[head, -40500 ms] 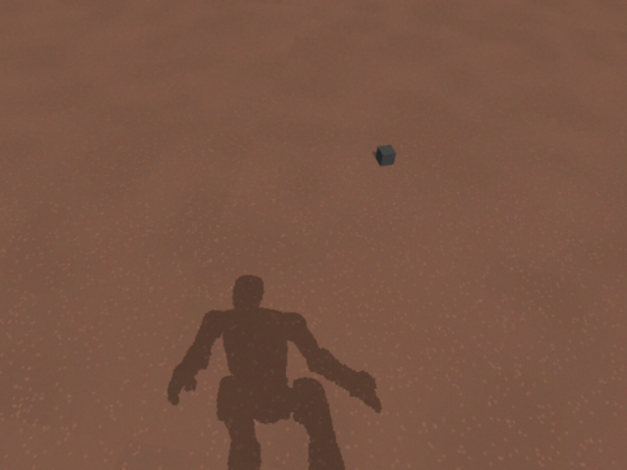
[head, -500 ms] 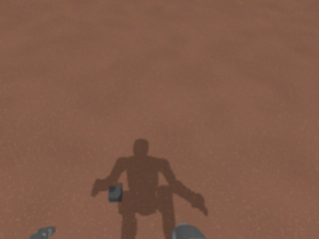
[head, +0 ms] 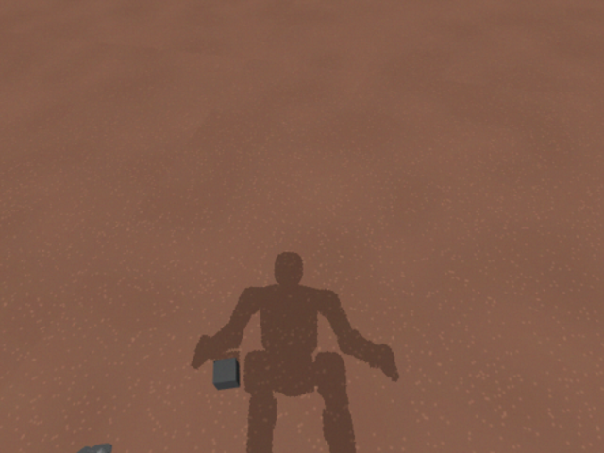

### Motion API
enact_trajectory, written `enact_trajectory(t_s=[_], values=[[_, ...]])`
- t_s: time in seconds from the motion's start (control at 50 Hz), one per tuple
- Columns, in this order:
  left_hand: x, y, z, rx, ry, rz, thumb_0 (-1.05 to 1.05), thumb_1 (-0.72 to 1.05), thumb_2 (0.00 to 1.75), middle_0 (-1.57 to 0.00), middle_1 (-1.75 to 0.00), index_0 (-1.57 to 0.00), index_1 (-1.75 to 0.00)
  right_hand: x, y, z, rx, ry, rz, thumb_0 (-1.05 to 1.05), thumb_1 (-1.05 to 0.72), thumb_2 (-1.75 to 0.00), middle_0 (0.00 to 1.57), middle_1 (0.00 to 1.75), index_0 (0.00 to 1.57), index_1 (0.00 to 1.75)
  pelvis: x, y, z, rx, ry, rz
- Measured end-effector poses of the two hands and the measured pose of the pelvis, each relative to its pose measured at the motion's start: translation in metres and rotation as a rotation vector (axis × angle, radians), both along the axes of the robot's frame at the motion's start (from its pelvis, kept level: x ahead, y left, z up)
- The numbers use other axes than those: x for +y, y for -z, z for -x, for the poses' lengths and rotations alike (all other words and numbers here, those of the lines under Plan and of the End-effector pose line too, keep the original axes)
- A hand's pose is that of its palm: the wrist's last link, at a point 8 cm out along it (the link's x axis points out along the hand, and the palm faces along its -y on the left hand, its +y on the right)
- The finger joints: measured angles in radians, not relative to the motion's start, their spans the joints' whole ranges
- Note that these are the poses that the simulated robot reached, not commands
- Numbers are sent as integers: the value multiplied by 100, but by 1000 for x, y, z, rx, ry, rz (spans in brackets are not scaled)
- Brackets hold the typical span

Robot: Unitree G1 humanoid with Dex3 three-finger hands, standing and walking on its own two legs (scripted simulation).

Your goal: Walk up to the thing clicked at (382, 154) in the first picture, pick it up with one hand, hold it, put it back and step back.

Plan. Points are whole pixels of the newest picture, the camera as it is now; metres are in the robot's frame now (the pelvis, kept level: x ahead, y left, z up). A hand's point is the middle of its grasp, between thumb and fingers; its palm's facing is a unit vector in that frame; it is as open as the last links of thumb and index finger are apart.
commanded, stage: stand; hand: left
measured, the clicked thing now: (226, 373) +0.45 +0.28 -0.74
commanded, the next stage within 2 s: none
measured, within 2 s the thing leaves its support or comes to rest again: neither
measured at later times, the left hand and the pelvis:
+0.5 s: hand out of the picture +0.12 +0.29 -0.15, palm faces -0.05 -0.94 -0.33, open 7.4 cm; pelvis +0.02 +0.04 +0.01, yaw -1 degrees
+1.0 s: hand out of the picture +0.08 +0.28 -0.15, palm faces -0.05 -0.95 -0.32, open 7.4 cm; pelvis +0.01 +0.04 +0.01, yaw -1 degrees
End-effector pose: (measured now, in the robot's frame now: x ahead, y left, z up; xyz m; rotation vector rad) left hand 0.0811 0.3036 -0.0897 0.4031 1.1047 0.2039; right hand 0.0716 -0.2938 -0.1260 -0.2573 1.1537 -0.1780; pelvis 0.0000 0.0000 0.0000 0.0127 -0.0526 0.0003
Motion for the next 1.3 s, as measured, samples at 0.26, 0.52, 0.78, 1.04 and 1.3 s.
enact_trajectory(t_s=[0.26, 0.52, 0.78, 1.04, 1.3], values=[[-15, 21, -66, -55, 48, 136, 1, 90, 90, -21, -30, -21, -30, 18, -21, -27, -14, 5, 51, 0, -91, -90, 20, 30, 20, 30, 18, -4, -17, 8, 14, 11], [30, 22, -35, 85, -25, 80, 1, 91, 90, -20, -30, -21, -30, 30, -21, -30, 39, 16, 70, 0, -91, -90, 20, 30, 20, 30, 36, -8, -22, 21, 27, 12], [34, 21, -9, 112, -49, 72, 1, 91, 90, -20, -30, -21, -30, 44, -18, -36, 16, 0, 35, 0, -91, -90, 20, 30, 20, 30, 40, -9, -14, 13, 24, 12], [24, 26, 7, 132, -41, 94, 1, 90, 90, -20, -30, -21, -30, 33, -18, -9, 64, 25, 50, 0, -91, -90, 20, 30, 20, 30, 37, -10, -6, 15, 20, 13], [23, 25, 8, 146, -35, 84, 1, 90, 90, -20, -30, -21, -30, 29, -14, 9, 114, 37, 47, 0, -91, -90, 20, 30, 20, 30, 33, -9, -7, 26, 16, 13]])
